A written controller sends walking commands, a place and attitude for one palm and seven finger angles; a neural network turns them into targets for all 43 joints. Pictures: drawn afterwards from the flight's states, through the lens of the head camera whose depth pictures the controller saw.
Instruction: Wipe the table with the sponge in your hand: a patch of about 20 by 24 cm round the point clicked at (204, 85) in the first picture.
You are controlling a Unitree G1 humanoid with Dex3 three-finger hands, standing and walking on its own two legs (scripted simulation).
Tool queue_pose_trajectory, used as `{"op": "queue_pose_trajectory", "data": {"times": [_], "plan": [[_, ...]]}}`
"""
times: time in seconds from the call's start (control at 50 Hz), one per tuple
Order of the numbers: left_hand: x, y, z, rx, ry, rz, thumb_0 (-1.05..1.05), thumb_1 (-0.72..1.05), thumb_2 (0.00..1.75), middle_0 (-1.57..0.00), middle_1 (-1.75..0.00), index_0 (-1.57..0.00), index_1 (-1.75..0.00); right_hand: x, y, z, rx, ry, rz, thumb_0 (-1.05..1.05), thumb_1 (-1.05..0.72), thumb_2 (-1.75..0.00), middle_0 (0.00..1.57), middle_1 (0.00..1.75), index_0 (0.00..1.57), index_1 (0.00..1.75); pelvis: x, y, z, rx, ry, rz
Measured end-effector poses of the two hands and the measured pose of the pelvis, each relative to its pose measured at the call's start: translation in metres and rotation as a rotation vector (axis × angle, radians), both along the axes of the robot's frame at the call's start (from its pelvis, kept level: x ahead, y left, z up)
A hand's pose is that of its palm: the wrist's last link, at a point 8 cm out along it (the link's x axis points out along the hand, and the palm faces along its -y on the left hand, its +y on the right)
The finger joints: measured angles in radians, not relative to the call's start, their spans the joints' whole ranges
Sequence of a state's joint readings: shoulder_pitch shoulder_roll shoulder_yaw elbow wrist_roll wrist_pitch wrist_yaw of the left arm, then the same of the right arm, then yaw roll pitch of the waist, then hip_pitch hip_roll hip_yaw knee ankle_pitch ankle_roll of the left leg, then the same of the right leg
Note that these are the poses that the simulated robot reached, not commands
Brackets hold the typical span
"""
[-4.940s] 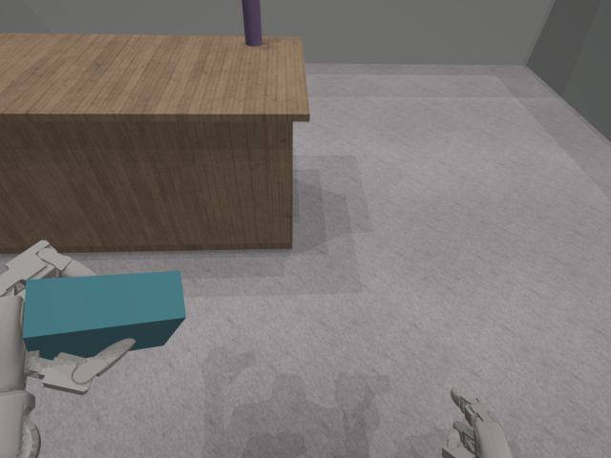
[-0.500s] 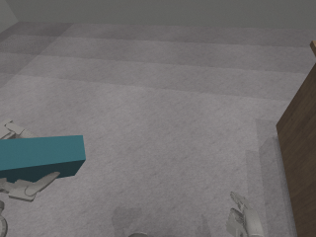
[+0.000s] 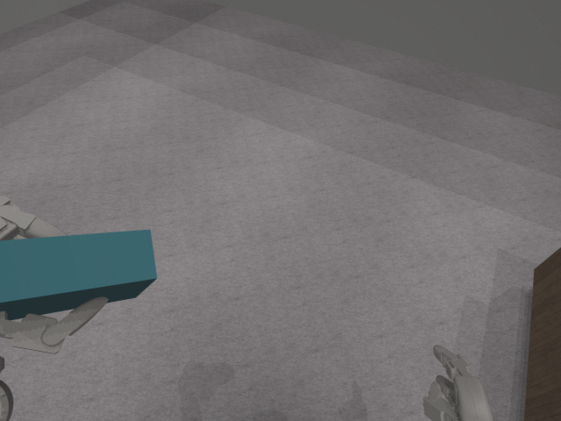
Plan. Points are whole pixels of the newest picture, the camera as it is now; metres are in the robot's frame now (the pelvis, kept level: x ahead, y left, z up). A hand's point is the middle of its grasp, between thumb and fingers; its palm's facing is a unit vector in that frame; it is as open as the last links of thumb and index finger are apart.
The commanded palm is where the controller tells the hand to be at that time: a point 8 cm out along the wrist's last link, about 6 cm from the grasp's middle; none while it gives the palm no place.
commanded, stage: walk to a spot facing it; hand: left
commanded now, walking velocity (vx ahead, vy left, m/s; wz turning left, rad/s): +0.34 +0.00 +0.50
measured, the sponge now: (99, 272) +0.23 +0.21 +0.16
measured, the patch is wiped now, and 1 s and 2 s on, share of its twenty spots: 0.00 0.00 0.00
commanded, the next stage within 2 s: turn to face it in 1.00 s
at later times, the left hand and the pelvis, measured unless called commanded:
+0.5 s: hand (41, 296) +0.19 +0.24 +0.17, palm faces +0.54 -0.73 -0.42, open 9.4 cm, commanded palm +0.12 +0.28 +0.19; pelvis +0.03 -0.03 +0.01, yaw +13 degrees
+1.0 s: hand out of the picture +0.27 +0.31 +0.20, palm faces +0.61 -0.64 -0.46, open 9.4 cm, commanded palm +0.20 +0.34 +0.19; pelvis +0.14 +0.02 +0.01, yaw +20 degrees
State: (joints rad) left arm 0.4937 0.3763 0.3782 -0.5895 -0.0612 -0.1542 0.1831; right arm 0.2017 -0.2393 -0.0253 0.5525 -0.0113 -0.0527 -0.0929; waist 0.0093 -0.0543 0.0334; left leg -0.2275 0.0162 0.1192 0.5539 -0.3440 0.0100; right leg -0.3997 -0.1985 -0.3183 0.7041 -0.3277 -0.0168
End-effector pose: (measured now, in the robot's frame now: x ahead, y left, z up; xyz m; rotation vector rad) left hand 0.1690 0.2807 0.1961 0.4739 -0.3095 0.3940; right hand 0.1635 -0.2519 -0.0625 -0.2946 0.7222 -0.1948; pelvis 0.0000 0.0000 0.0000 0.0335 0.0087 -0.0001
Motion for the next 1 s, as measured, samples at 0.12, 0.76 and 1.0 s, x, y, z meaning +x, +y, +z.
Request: {"op": "queue_pose_trajectory", "data": {"times": [0.12, 0.76, 1.0], "plan": [[-0.029, 0.018, 0.002, 0.006, -0.026, 0.043, 0.0, -0.43, 1.0, -0.82, -1.35, -0.82, -1.35, -0.004, 0.061, 0.002, 0.106, 0.022, 0.129, 0.01, -0.9, -0.9, 0.2, 0.3, 0.2, 0.3, -0.007, 0.004, 0.011, -0.047, -0.036, 0.101], [0.008, 0.041, 0.015, 0.105, 0.051, 0.271, 0.0, -0.43, 1.0, -0.82, -1.34, -0.81, -1.35, 0.136, 0.038, -0.009, -0.006, 0.111, 0.235, 0.02, -0.91, -0.9, 0.2, 0.29, 0.2, 0.3, 0.092, 0.006, 0.009, 0.012, 0.0, 0.289], [0.054, 0.057, 0.023, 0.111, 0.001, 0.245, 0.0, -0.43, 1.0, -0.82, -1.34, -0.81, -1.35, 0.198, 0.152, -0.008, 0.205, 0.047, 0.386, 0.01, -0.9, -0.9, 0.21, 0.3, 0.2, 0.3, 0.14, 0.023, 0.011, -0.031, -0.012, 0.342]]}}
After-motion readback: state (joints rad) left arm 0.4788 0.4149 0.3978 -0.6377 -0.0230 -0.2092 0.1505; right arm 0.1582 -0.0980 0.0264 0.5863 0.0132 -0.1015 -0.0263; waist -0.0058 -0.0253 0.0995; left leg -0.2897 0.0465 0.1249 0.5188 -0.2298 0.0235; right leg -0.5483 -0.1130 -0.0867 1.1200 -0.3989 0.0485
